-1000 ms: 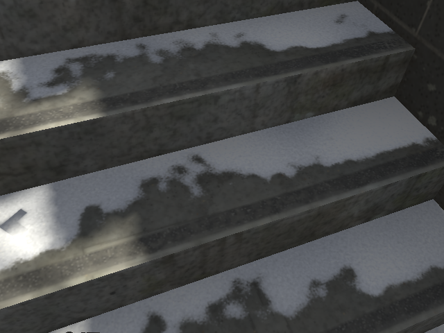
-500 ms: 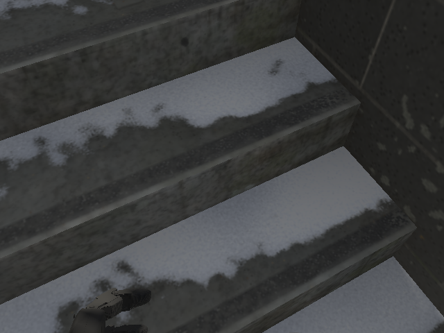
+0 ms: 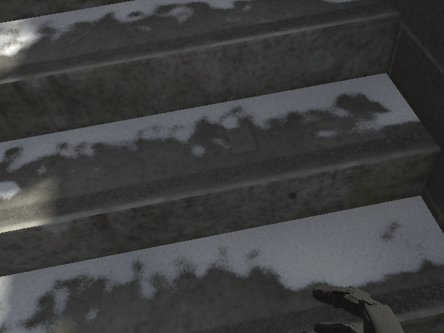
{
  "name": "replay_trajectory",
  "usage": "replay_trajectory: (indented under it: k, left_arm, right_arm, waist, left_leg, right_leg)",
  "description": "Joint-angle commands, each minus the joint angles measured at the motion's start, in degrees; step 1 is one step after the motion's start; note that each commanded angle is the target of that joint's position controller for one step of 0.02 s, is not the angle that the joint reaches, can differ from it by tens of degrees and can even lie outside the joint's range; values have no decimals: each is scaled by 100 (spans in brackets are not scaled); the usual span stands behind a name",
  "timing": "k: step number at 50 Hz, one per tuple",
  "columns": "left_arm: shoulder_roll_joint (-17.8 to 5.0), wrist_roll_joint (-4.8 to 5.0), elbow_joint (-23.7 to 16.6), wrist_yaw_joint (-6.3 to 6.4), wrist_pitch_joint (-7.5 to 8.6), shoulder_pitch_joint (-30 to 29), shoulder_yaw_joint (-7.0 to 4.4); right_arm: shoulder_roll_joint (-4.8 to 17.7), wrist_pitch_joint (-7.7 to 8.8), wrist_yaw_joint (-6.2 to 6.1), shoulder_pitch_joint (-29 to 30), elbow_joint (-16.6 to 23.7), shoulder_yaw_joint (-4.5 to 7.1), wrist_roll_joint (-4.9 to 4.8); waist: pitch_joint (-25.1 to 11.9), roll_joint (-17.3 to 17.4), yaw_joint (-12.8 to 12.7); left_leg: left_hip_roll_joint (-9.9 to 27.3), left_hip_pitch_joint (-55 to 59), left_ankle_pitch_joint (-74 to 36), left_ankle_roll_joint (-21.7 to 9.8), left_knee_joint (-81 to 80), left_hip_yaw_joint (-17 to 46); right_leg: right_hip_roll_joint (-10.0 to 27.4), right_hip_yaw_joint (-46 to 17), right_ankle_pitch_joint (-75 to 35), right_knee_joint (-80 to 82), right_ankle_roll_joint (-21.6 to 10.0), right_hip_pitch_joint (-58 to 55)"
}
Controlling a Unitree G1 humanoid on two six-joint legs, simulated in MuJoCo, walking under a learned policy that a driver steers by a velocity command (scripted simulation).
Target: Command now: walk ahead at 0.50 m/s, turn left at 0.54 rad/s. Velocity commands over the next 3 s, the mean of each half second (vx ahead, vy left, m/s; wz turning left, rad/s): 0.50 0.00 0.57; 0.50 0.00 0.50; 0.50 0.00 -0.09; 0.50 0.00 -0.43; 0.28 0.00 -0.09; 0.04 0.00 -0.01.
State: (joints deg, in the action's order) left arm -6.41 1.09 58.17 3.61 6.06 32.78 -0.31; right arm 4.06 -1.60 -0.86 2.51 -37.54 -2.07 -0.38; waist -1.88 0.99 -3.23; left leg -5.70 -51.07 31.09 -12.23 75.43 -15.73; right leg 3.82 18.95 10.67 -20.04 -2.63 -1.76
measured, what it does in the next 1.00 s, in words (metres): climbs, turning left: right foot 0.18 m higher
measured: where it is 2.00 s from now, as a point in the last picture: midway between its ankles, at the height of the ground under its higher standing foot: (132, 11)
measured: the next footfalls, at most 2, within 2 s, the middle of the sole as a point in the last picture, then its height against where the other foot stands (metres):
right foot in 0.46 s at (309, 268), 0.18 m higher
left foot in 1.02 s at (140, 160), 0.18 m higher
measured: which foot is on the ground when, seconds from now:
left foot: down 0.00-0.48, up 0.50-1.00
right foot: down 0.00-0.02, up 0.04-0.44, down 0.46-1.00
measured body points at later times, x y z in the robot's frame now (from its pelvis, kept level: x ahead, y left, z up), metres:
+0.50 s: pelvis +0.33 -0.04 +0.19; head +0.39 -0.02 +0.63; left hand +0.58 +0.16 +0.15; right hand +0.34 -0.31 +0.06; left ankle +0.12 +0.02 -0.51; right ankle +0.50 -0.11 -0.42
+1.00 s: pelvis +0.60 +0.09 +0.34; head +0.67 +0.11 +0.78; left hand +0.41 +0.25 +0.21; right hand +0.93 +0.13 +0.28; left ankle +0.70 +0.27 -0.23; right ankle +0.51 -0.12 -0.40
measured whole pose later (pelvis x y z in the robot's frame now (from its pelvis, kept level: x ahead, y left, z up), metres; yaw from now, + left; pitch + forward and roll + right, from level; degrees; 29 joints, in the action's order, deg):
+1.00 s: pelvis +0.60 +0.09 +0.34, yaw +32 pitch +5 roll +4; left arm -9.0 0.4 56.4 2.5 6.0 27.4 -2.1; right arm 4.6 -2.0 1.5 8.2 -28.5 -0.4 1.1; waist 3.6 -0.5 -3.4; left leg 0.7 -64.5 26.3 -8.9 78.0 -8.6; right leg 9.5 15.7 11.8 -5.5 1.4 -7.9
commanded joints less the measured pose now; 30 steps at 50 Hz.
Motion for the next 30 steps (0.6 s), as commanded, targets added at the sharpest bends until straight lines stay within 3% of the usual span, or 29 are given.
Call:
replay_trajectory:
  k: [1, 2, 3, 4, 5, 6, 7, 8, 9, 11, 12, 13, 14, 15, 16, 17, 18, 19, 20, 21, 22, 23, 24, 25, 26, 27, 28, 29, 30]
  left_arm:
    - [-1497, -46, -1533, -274, 136, -1367, -330]
    - [-1377, -239, -2006, -531, 186, -2318, -385]
    - [-684, -486, -2378, -581, 200, -2072, -270]
    - [-496, -510, -2467, -536, 147, -1998, -192]
    - [-268, -483, -2554, -435, 121, -1766, -113]
    - [-29, -438, -2619, -346, 51, -1600, -10]
    - [97, -396, -2604, -264, -104, -1513, 66]
    - [314, -478, -2769, -165, -220, -1719, 143]
    - [241, -417, -2875, -100, -270, -1919, 149]
    - [-60, -458, -3041, -107, -362, -2573, 141]
    - [-8, -437, -2996, -58, -380, -2662, 131]
    - [18, -475, -3207, -84, -370, -3012, 193]
    - [228, -512, -3421, -103, -295, -3591, 252]
    - [378, -522, -3773, -81, -243, -4228, 353]
    - [447, -585, -4052, -148, -218, -4765, 431]
    - [302, -544, -4197, -193, -201, -5109, 417]
    - [158, -472, -4258, -265, -275, -5177, 443]
    - [199, -471, -4212, -308, -377, -5228, 449]
    - [187, -310, -4024, -359, -384, -4598, 422]
    - [83, -238, -3536, -294, -380, -3333, 324]
    - [-542, -134, -3407, -98, -406, -2404, -1]
    - [-1108, -141, -2953, -74, -352, -1330, -270]
    - [-1653, -302, -2667, -20, -197, -1038, -413]
    - [-1982, -248, -2669, -2, -262, -1517, -551]
    - [-1381, -125, -2696, -70, -317, -2203, -529]
    - [-801, 46, -2412, -55, -293, -2473, -425]
    - [-494, 9, -2018, -87, -269, -2423, -334]
    - [-290, -99, -1676, -124, -138, -2102, -287]
    - [-54, -234, -1221, -202, -24, -1761, -219]
  right_arm:
    - [1568, 96, -172, -2157, -90, 653, 184]
    - [1871, 16, -239, -1611, -3, 843, 170]
    - [1682, 37, -222, -1139, 80, 803, 209]
    - [1349, 138, -226, -1271, -218, 721, 209]
    - [1067, 295, -210, -1286, -440, 657, 280]
    - [665, 422, -112, -1358, -717, 546, 325]
    - [704, 518, -29, -1427, -887, 563, 307]
    - [953, 599, 66, -1681, -1101, 623, 222]
    - [981, 680, 139, -1884, -1210, 597, 161]
    - [1049, 804, 146, -2058, -1246, 580, 114]
    - [1070, 874, 108, -2492, -1331, 577, 169]
    - [1233, 901, 48, -2704, -1323, 589, 141]
    - [1372, 947, 27, -2965, -1421, 609, 184]
    - [1501, 958, -31, -3202, -1443, 663, 257]
    - [1429, 913, -62, -3516, -1546, 692, 112]
    - [1461, 876, -116, -3727, -1631, 726, 109]
    - [1511, 778, -197, -3652, -1454, 749, -4]
    - [1449, 696, -230, -3664, -1500, 740, -45]
    - [1490, 761, -218, -3011, -1110, 730, -28]
    - [1728, 817, -196, -2551, -943, 818, 1]
    - [2272, 875, -96, -2411, -817, 1014, -24]
    - [2405, 1006, 25, -1576, -597, 1138, -93]
    - [1662, 1128, 225, -1466, -409, 971, -61]
    - [1174, 1095, 327, -1905, -3, 881, 97]
    - [990, 998, 347, -2069, 65, 823, 327]
    - [835, 822, 348, -1892, 76, 818, 470]
    - [568, 682, 288, -1797, 137, 739, 472]
    - [424, 561, 267, -1458, 300, 643, 500]
    - [134, 476, 243, -1283, 409, 508, 424]
  waist:
    - [-1397, -368, 1605]
    - [-1514, 461, 1415]
    - [-1159, -76, 814]
    - [-284, -682, 505]
    - [403, -1189, 124]
    - [557, -902, -80]
    - [698, -751, -123]
    - [699, -508, -149]
    - [856, -467, -112]
    - [958, -550, 6]
    - [752, -254, 205]
    - [640, -90, 345]
    - [458, 471, 624]
    - [607, 563, 783]
    - [526, 623, 930]
    - [586, 495, 1061]
    - [361, 12, 1053]
    - [157, 12, 1064]
    - [-78, 203, 633]
    - [-1254, 652, 53]
    - [-2140, 1055, -613]
    - [-2503, 859, -1278]
    - [-2709, -810, -1097]
    - [-3173, -2298, -469]
    - [-2779, -1248, 79]
    - [-1723, -387, 301]
    - [-751, 142, 435]
    - [-386, 323, 442]
    - [-139, -63, 494]
  left_leg:
    - [546, 4338, 1352, -1033, -3104, 3560]
    - [1369, 4146, 1279, -1464, -5418, 6844]
    - [1560, 3584, 2003, -1183, -5786, 7040]
    - [1556, 2807, 1907, -776, -5587, 6572]
    - [1379, 2099, 999, -465, -5260, 5685]
    - [1129, 1919, 283, -381, -5120, 5164]
    - [903, 2020, -418, -163, -5020, 4348]
    - [729, 2220, -1315, -49, -4946, 3885]
    - [749, 2247, -1681, -2, -5029, 3687]
    - [503, 1942, -1748, 62, -5226, 3302]
    - [659, 2448, -2452, -123, -5193, 3576]
    - [826, 3091, -2941, -206, -5319, 3749]
    - [1116, 3934, -3194, -400, -5500, 4137]
    - [1248, 4438, -3334, -324, -5600, 4255]
    - [1074, 4671, -3018, -176, -5794, 4101]
    - [1060, 4834, -3159, -183, -6001, 4095]
    - [1192, 4568, -3961, -283, -6865, 3910]
    - [1163, 4331, -4660, -243, -7183, 3648]
    - [1109, 3811, -6691, -105, -6907, 3171]
    - [1083, 3395, -9900, 43, -6017, 2845]
    - [1104, 3879, -11318, 203, -4870, 3151]
    - [1041, 3935, -11252, 415, -3325, 3135]
    - [71, 2718, -5705, 742, -924, 2741]
    - [-619, 1704, -2122, 1037, 1506, 2832]
    - [-123, 1174, -2330, 948, 2402, 2878]
    - [149, 812, -3074, 788, 2624, 2427]
    - [266, 212, -2964, 702, 2932, 2121]
    - [303, -170, -2888, 593, 3241, 2196]
    - [264, -666, -2623, 495, 3846, 2326]
  right_leg:
    - [389, -620, -5941, -5933, -112, 3096]
    - [-900, -1755, -650, -8342, 48, 4478]
    - [-549, -2680, -753, -9418, -17, 5076]
    - [-437, -2637, -953, -9548, -57, 5421]
    - [-359, -2541, -981, -9398, -71, 5660]
    - [-392, -2391, -702, -10088, -87, 6038]
    - [-322, -2375, -515, -10262, -90, 6355]
    - [-230, -2343, -247, -10454, -139, 6722]
    - [-140, -2277, 52, -10233, -138, 7007]
    - [25, -1951, -122, -8808, -35, 6815]
    - [-55, -1686, 52, -9530, -2, 7229]
    - [58, -1742, 386, -9428, 8, 7639]
    - [22, -1602, 1038, -10320, -64, 8472]
    - [31, -1741, 1686, -10612, -112, 9175]
    - [104, -1895, 1880, -9763, -211, 9068]
    - [76, -1844, 2070, -9239, -224, 9034]
    - [107, -1546, 1907, -7721, -204, 7693]
    - [-4, -1159, 1675, -7200, -221, 6703]
    - [-127, -954, 1604, -5910, -307, 5038]
    - [-512, -1030, 1288, -5532, -457, 2565]
    - [-630, -1313, 956, -4767, -322, 1560]
    - [-513, -1756, 838, -3640, -429, 816]
    - [857, -3981, 1353, -2064, -765, -60]
    - [2088, -6898, 90, -415, -1375, -153]
    - [1933, -6982, 2455, -478, -1307, 381]
    - [1725, -6185, 3667, -945, -1157, 1250]
    - [1679, -5338, 3366, -1147, -982, 1962]
    - [1514, -4663, 2540, -1171, -914, 2294]
    - [1378, -4183, 2044, -965, -821, 2292]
